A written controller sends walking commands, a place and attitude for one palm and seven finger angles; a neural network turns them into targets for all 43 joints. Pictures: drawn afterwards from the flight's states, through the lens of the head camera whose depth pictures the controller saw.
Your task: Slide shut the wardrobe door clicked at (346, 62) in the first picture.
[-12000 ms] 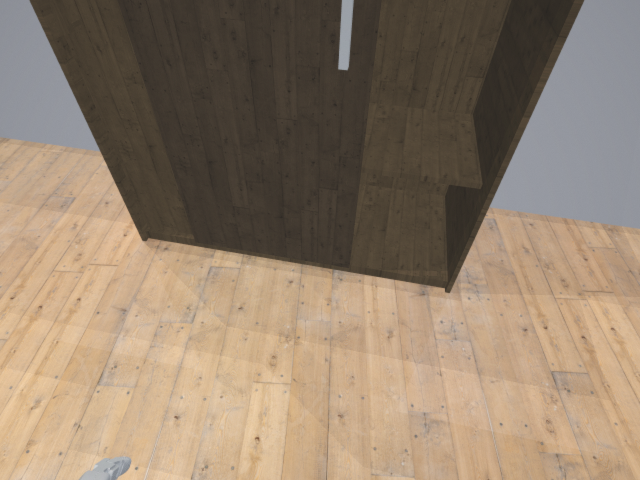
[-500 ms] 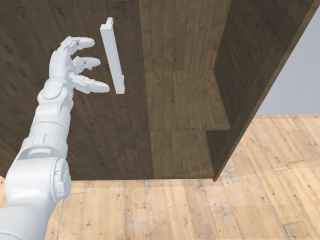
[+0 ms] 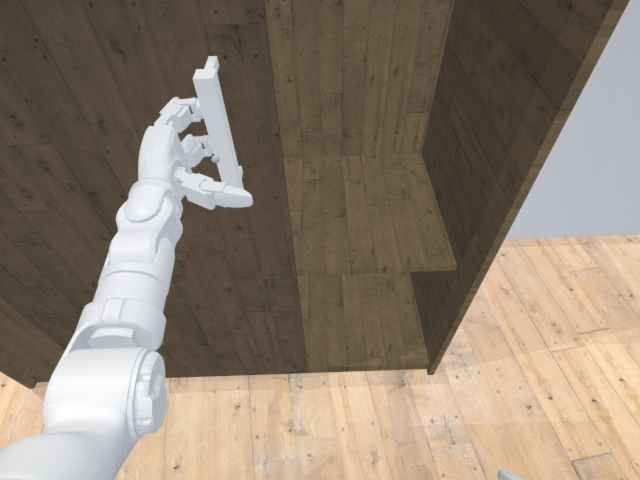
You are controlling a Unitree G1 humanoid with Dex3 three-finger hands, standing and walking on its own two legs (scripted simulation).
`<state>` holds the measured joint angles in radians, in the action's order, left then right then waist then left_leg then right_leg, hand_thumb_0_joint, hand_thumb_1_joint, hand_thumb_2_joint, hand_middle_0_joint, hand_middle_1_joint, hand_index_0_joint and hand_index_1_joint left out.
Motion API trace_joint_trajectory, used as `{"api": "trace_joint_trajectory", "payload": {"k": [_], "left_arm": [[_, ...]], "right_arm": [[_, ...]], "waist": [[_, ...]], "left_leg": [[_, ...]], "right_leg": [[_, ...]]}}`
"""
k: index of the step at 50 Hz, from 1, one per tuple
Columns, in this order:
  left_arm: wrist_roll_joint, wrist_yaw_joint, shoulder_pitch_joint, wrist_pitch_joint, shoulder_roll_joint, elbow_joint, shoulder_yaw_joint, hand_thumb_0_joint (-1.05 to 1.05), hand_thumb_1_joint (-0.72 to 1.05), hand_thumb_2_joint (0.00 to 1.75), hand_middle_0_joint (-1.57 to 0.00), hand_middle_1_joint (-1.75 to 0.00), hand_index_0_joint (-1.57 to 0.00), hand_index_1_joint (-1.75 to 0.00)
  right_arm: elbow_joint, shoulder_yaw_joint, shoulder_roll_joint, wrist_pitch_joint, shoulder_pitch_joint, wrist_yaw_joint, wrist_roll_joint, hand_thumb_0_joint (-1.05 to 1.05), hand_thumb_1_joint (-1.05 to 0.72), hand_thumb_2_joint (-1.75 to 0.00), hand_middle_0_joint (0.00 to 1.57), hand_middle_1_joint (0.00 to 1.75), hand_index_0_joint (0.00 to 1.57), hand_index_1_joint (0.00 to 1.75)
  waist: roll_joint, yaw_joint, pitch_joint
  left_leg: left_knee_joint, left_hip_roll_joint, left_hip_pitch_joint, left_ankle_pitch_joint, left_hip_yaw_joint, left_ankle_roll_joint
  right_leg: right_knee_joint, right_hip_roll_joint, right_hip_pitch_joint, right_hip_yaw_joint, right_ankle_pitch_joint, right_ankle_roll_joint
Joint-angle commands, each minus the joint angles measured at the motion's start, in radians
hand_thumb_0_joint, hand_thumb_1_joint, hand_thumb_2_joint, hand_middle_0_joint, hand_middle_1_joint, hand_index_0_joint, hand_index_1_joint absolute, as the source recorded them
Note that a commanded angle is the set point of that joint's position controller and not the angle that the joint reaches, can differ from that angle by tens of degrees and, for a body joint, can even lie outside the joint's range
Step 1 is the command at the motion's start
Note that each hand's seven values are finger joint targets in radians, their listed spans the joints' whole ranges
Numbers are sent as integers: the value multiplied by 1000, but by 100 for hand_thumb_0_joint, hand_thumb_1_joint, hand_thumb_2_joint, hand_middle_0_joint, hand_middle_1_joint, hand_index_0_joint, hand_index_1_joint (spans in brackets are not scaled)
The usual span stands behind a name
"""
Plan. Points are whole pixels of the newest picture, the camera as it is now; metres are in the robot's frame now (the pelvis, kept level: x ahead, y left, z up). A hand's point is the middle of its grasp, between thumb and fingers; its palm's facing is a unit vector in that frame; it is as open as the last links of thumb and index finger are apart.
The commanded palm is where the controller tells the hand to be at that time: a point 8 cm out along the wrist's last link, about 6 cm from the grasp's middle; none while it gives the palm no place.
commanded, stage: feel for the door with the fingertips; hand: left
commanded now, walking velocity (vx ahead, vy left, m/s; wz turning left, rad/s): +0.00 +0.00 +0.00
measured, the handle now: (224, 134) +0.50 +0.12 +0.18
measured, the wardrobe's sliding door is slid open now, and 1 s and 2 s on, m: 0.38 0.38 0.38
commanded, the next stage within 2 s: slide the fingers in behind the handle in 0.08 s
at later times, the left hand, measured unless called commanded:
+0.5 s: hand (212, 154) +0.46 +0.13 +0.18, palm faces +0.02 -1.00 +0.01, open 13.6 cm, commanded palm +0.44 +0.18 +0.18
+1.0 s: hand (212, 155) +0.46 +0.13 +0.18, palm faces +0.02 -1.00 +0.01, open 13.7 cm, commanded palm +0.44 +0.19 +0.18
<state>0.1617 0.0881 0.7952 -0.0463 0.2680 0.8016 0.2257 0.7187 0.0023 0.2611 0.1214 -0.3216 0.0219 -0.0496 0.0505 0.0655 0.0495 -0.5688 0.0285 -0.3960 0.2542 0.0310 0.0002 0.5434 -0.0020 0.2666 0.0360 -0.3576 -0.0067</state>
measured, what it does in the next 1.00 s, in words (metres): stands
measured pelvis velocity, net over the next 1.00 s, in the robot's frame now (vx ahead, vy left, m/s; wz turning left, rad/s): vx -0.01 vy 0.00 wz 0.00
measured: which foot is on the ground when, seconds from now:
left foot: down 0.00-1.00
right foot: down 0.00-1.00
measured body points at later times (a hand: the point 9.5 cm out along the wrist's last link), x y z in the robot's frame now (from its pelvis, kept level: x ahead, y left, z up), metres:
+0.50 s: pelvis +0.00 -0.01 +0.00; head +0.02 -0.03 +0.45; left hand +0.45 +0.18 +0.18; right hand +0.06 -0.28 -0.12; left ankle +0.02 +0.12 -0.73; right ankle -0.05 -0.11 -0.73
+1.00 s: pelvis -0.01 +0.00 +0.00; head +0.02 -0.01 +0.45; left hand +0.45 +0.18 +0.18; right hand +0.07 -0.26 -0.12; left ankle +0.02 +0.12 -0.73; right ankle -0.05 -0.11 -0.73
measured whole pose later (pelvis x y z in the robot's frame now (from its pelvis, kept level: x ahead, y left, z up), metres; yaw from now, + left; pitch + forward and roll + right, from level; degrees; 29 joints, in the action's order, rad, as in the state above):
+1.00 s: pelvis -0.01 +0.00 +0.00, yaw +0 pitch +5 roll +0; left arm 0.14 0.07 0.86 -0.07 0.29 0.90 0.25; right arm 0.72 0.01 0.25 0.09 -0.33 0.03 -0.05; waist 0.05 0.07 0.04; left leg -0.57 0.03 -0.40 0.25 0.03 0.00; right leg 0.54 0.00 0.28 0.03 -0.35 -0.01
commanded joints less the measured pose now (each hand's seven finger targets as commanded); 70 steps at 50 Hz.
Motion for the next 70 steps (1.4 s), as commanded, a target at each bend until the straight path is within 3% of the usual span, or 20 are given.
{"api": "trace_joint_trajectory", "payload": {"k": [1,4,5,8,11,13,15,18,21,26,33,35,37,49,52,55,59,60,65,70], "left_arm": [[-4,-41,459,-51,240,-222,85,0,-50,30,-30,-120,-30,-120],[-21,-57,483,-41,305,-226,132,0,-50,30,-30,-120,-30,-120],[-30,-63,458,-41,340,-218,159,0,-50,30,-30,-120,-30,-120],[-35,-47,487,-46,294,-248,114,0,-50,30,-30,-120,-30,-120],[-15,-30,473,-36,308,-181,132,0,-50,30,-30,-120,-30,-120],[-11,-13,514,-38,291,-171,108,0,-50,30,-30,-120,-30,-120],[-17,-3,536,-48,269,-182,76,0,-50,30,-30,-120,-30,-120],[-14,0,553,-54,259,-156,67,0,-50,30,-30,-120,-30,-120],[-5,0,527,-63,304,-139,114,0,-50,30,-30,-120,-30,-120],[-5,3,518,-71,232,-176,59,0,-50,30,-30,-120,-30,-120],[-8,-16,551,-68,226,-160,52,0,-50,30,-30,-120,-30,-120],[-13,-21,549,-68,210,-163,37,0,-50,30,-30,-120,-30,-120],[-16,-25,561,-69,231,-150,54,0,-50,30,-30,-120,-30,-120],[-20,-28,565,-77,251,-108,76,0,-50,30,-30,-120,-30,-120],[-25,-27,569,-85,220,-143,50,0,-50,30,-30,-120,-30,-120],[-25,-33,526,-82,261,-135,86,0,-50,30,-30,-120,-30,-120],[-19,-29,536,-76,227,-169,62,0,-50,30,-30,-120,-30,-120],[-21,-34,511,-74,263,-156,90,0,-50,30,-30,-120,-30,-120],[-25,-31,503,-62,273,-163,91,0,-50,30,-30,-120,-30,-120],[-25,-24,500,-59,327,-168,126,0,-50,30,-30,-120,-30,-120]], "right_arm": [[-111,-41,135,27,-2,11,0,0,-90,-90,20,30,20,30],[-122,-37,132,12,5,18,4,0,-90,-90,20,30,20,30],[-124,-36,133,5,3,21,8,0,-90,-90,20,30,20,30],[-136,-36,123,0,10,22,5,0,-90,-90,20,30,20,30],[-131,-35,132,-10,1,29,2,0,-90,-90,20,30,20,30],[-128,-36,133,-12,-2,34,0,0,-90,-90,20,30,20,30],[-125,-37,129,-12,-5,33,-2,0,-90,-90,20,30,20,30],[-115,-40,131,-8,-18,31,-2,0,-90,-90,20,30,20,30],[-115,-42,139,-6,-24,31,0,0,-90,-90,20,30,20,30],[-117,-46,131,0,-19,24,-2,0,-90,-90,20,30,20,30],[-107,-48,136,4,-22,21,-1,0,-90,-90,20,30,20,30],[-105,-46,135,1,-21,20,0,0,-90,-90,20,30,20,30],[-100,-46,136,4,-28,20,0,0,-90,-90,20,30,20,30],[-107,-40,136,6,-27,23,1,0,-90,-90,20,30,20,30],[-115,-42,131,8,-25,19,2,0,-90,-90,20,30,20,30],[-113,-43,137,3,-32,21,6,0,-90,-90,20,30,20,30],[-123,-42,133,6,-22,20,3,0,-90,-90,20,30,20,30],[-119,-43,137,2,-23,21,3,0,-90,-90,20,30,20,30],[-123,-40,136,-3,-20,26,2,0,-90,-90,20,30,20,30],[-125,-41,141,-7,-25,32,3,0,-90,-90,20,30,20,30]], "waist": [[-77,-5,296],[-88,-10,296],[-95,-25,302],[-49,-9,310],[-111,-2,290],[-107,13,274],[-26,16,283],[-47,27,283],[-81,14,303],[-33,15,318],[-74,24,286],[-42,23,289],[-66,25,294],[-63,19,282],[-19,17,310],[-59,7,320],[-53,12,306],[-65,4,287],[-49,5,269],[-60,-1,297]], "left_leg": [[23,-20,289,-297,-22,43],[30,-27,250,-281,-5,47],[32,-27,238,-281,-4,47],[27,-29,263,-291,6,47],[32,-30,236,-260,6,48],[33,-31,233,-241,9,49],[28,-32,258,-244,9,47],[23,-30,265,-238,1,49],[26,-34,246,-235,1,52],[21,-34,277,-260,3,50],[28,-29,263,-225,-5,50],[26,-30,271,-230,-5,49],[25,-28,274,-228,-11,48],[28,-22,263,-211,-17,44],[25,-21,297,-237,-22,40],[24,-18,289,-257,-25,41],[29,-18,293,-252,-21,41],[30,-16,274,-246,-19,42],[36,-17,269,-227,-15,42],[39,-20,255,-228,-10,43]], "right_leg": [[-68,34,31,4,439,-4],[-66,26,-12,-8,468,1],[-68,24,-37,-10,468,0],[-68,24,-26,-16,495,1],[-80,27,-36,-17,491,4],[-87,25,-19,-20,480,7],[-87,23,-4,-22,457,-1],[-91,28,27,-21,440,2],[-90,27,-5,-26,456,4],[-84,29,9,-19,465,1],[-88,32,35,-14,416,2],[-86,30,37,-13,410,-3],[-82,32,45,-10,403,-1],[-77,32,61,-7,364,-4],[-70,33,69,-4,368,-8],[-69,34,42,-1,381,-10],[-72,36,51,-1,386,-7],[-78,34,37,-2,381,-8],[-86,33,42,-4,363,-8],[-84,31,5,-7,382,-7]]}}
